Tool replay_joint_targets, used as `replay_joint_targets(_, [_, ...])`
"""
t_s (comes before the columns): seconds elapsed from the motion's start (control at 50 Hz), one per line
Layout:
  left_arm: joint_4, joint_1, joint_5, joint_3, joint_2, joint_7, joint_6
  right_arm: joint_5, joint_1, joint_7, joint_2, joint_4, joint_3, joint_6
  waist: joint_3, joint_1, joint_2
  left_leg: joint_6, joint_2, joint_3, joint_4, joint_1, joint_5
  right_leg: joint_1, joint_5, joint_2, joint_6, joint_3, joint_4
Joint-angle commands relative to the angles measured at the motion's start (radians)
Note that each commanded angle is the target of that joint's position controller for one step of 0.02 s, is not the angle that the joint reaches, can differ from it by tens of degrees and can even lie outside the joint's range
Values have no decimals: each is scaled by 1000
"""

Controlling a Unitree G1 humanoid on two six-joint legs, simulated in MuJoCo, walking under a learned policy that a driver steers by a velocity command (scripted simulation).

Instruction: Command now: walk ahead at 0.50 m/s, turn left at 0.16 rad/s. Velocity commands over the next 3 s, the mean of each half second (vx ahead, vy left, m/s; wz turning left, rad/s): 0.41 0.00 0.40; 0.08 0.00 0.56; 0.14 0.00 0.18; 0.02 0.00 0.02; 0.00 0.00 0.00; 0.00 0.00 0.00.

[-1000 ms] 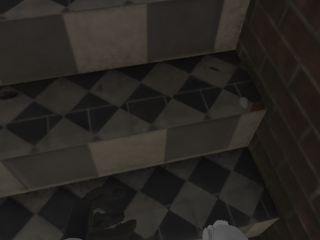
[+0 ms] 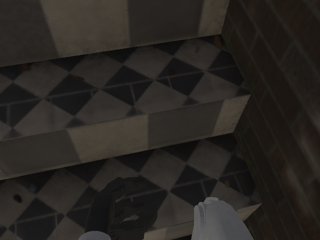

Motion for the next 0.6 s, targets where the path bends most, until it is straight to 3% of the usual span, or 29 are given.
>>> replay_joint_targets(0.02, [-14, 249, -44, 70, 143, 12, -13, 1, 14, -9, -274, -100, -62, -42, -455, 187, 125, 97, 263, -111, 276, 39, 1867, 782, -96, 123, -25, 9, -394])
replay_joint_targets(0.04, [41, 480, -15, 107, 234, 12, -20, 29, -108, 29, -342, -133, -83, -71, -600, 321, 96, 88, 242, -88, 564, 12, 1733, 1027, -8, 102, -26, 138, -608])
replay_joint_targets(0.06, [64, 505, 46, 156, 344, 46, -18, 29, -91, 81, -259, -199, -67, -85, -660, 319, -219, 25, 61, -89, 967, -314, 1279, 1197, -291, -159, -141, 687, -924])
replay_joint_targets(0.08, [59, 385, 50, 186, 379, 63, 6, -34, -177, 98, -201, -205, -77, -77, -628, 289, -339, -21, -151, -128, 1567, -479, 268, 1091, -424, -285, -211, 1137, -1281])
replay_joint_targets(0.1, [78, 267, 37, 190, 352, 44, 1, -84, -219, 88, -48, -321, -53, -59, -522, 180, -190, -15, -135, -273, 1868, -665, 237, 1012, -525, -305, -128, 1102, -1291])
replay_joint_targets(0.12, [129, 214, 27, 177, 283, 34, -7, -103, -247, 72, 35, -369, -24, -25, -344, 98, -28, -4, -120, -207, 2002, -807, 280, 897, -549, -313, -92, 972, -1187])
replay_joint_targets(0.14, [214, 245, 28, 156, 214, 28, -14, -107, -265, 61, 67, -379, -1, 1, -162, 60, 84, 23, -111, -198, 1991, -899, 287, 768, -449, -274, -52, 781, -1120])
replay_joint_targets(0.16, [270, 256, 41, 134, 159, 17, -39, -94, -268, 45, 113, -406, 22, 31, -66, 9, 62, 37, -100, -223, 2065, -980, 228, 715, -286, -237, -15, 621, -1096])
replay_joint_targets(0.18, [308, 265, 42, 125, 127, 7, -56, -83, -220, 41, 122, -387, 32, 54, -58, -20, 50, 31, -97, -230, 2090, -1014, 185, 745, -178, -213, 12, 510, -1104])
replay_joint_targets(0.2, [336, 301, 41, 111, 100, -14, -87, -55, -224, 40, 126, -386, 43, 71, -48, -28, -25, 51, -83, -253, 2100, -1091, 154, 790, -136, -204, 6, 404, -1107])
replay_joint_targets(0.22, [342, 314, 45, 118, 129, -31, -111, -52, -241, 43, 100, -404, 45, 72, -36, -19, -35, 58, -54, -255, 2061, -1135, 127, 824, -46, -189, 14, 320, -1163])
replay_joint_targets(0.24, [357, 334, 38, 126, 150, -25, -126, -40, -224, 42, 90, -407, 42, 71, -12, -39, -65, 49, -37, -269, 2007, -1149, 97, 823, -12, -193, 22, 292, -1208])
replay_joint_targets(0.26, [344, 323, 31, 131, 185, -21, -137, -26, -240, 46, 59, -397, 33, 78, 9, -34, -27, 37, -43, -251, 1946, -1117, 115, 770, 34, -198, 30, 238, -1230])
replay_joint_targets(0.28, [357, 366, 39, 136, 209, -24, -150, -17, -281, 41, 76, -397, 32, 89, 8, -10, -61, 38, -67, -200, 2127, -1158, 90, 784, 106, -230, 4, 225, -1258])
replay_joint_targets(0.3, [362, 416, 33, 135, 237, -22, -157, -21, -357, 37, 93, -434, 39, 93, 38, 12, -46, 34, -51, -205, 2213, -1267, 30, 845, 93, -262, -2, 226, -1305])
replay_joint_targets(0.32, [349, 421, 26, 136, 255, -19, -159, -26, -397, 32, 85, -465, 40, 102, 71, 9, -42, 28, -38, -215, 2221, -1322, -25, 882, 131, -275, -1, 204, -1341])
replay_joint_targets(0.34, [356, 449, 30, 136, 266, -23, -166, -26, -426, 21, 99, -476, 45, 105, 77, 16, -78, 34, -40, -218, 2326, -1401, -85, 935, 170, -294, -9, 203, -1359])
replay_joint_targets(0.38, [332, 457, 29, 140, 282, -17, -164, -25, -495, 17, 57, -518, 39, 106, 82, 16, -13, 24, -9, -218, 2216, -1398, -103, 970, 169, -293, 12, 133, -1403])
replay_joint_targets(0.4, [323, 464, 28, 146, 302, -10, -164, -30, -520, 19, 44, -538, 36, 111, 63, 19, -18, 17, 3, -187, 2159, -1370, -95, 987, 168, -287, 13, 98, -1424])
replay_joint_targets(0.42, [326, 484, 22, 155, 318, 2, -149, -32, -548, 31, 51, -575, 43, 117, 49, 15, -18, 7, 50, -156, 2003, -1348, -92, 1022, 125, -257, 27, 57, -1446])
replay_joint_targets(0.46, [329, 548, 24, 173, 359, 27, -136, -33, -615, 49, 42, -612, 37, 136, 9, 60, -105, -5, 90, -84, 1950, -1381, -162, 1181, 208, -280, 2, 47, -1491])
replay_joint_targets(0.48, [330, 547, 9, 180, 375, 31, -123, -35, -624, 69, 49, -618, 57, 153, -11, 66, -101, -14, 141, 15, 1705, -1311, -244, 1235, 255, -253, -2, -13, -1542])
replay_joint_targets(0.5, [335, 560, -12, 192, 401, 36, -108, -10, -706, 88, 91, -652, 85, 159, -24, 113, -143, 27, 179, 75, 1457, -1143, -383, 1243, 384, -262, -13, -42, -1632])
replay_joint_targets(0.52, [343, 553, -5, 190, 375, 38, -91, -7, -676, 87, 124, -647, 94, 173, -60, 110, -213, 61, 175, 104, 1312, -966, -472, 1236, 582, -231, -31, -99, -1606])
replay_joint_targets(0.54, [343, 572, -14, 187, 382, 29, -80, 5, -588, 75, 82, -595, 71, 178, -130, 105, -180, 74, 65, 258, 1222, -781, -570, 1293, 1202, -271, -55, -122, -1488])
replay_joint_targets(0.56, [324, 542, -25, 196, 432, 14, -101, -6, -447, 52, 49, -554, 53, 178, -229, 45, -219, 101, 22, 256, 1240, -615, -487, 1331, 1790, -332, -45, -107, -1319])
replay_joint_targets(0.58, [287, 468, -39, 212, 511, -25, -114, -20, -239, 41, -23, -515, 23, 169, -363, -72, -247, 123, -29, 167, 1092, -363, -439, 1317, 1957, -339, -17, -103, -1088])
replay_joint_targets(0.6, [225, 405, -49, 234, 564, -66, -125, -18, -138, 27, -89, -478, -11, 160, -430, -148, -227, 136, -61, -58, 896, -165, -378, 1104, 1725, -239, 38, -65, -812])
Next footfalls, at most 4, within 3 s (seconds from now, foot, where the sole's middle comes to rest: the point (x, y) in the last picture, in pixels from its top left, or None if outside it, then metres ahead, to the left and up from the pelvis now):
0.02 right None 0.21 -0.09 -0.59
0.58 left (65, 204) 0.41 0.25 -0.38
1.36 right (86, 91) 0.64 0.17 -0.18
1.82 left None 0.61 0.45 -0.18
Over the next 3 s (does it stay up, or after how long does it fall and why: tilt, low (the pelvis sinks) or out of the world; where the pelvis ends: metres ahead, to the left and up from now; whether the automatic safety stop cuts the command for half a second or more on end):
stays up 0.60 0.27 0.60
